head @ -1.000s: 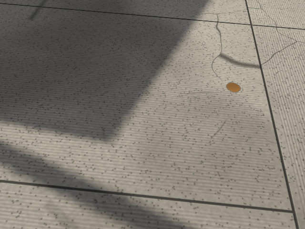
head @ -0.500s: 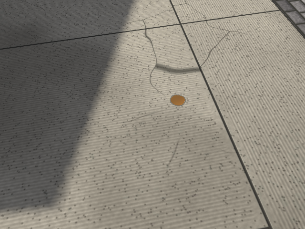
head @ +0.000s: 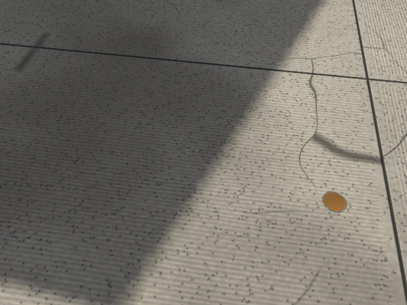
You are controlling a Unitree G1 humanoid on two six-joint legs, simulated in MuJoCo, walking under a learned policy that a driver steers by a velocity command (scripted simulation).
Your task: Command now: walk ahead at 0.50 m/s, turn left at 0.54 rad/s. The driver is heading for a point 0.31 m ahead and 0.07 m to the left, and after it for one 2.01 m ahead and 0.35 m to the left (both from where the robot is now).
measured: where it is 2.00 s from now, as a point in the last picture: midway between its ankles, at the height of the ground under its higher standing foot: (172, 161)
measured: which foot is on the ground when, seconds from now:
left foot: down 0.00-0.44, up 0.46-0.94, down 0.96-1.00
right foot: up 0.00-0.42, down 0.44-0.96, up 0.98-1.00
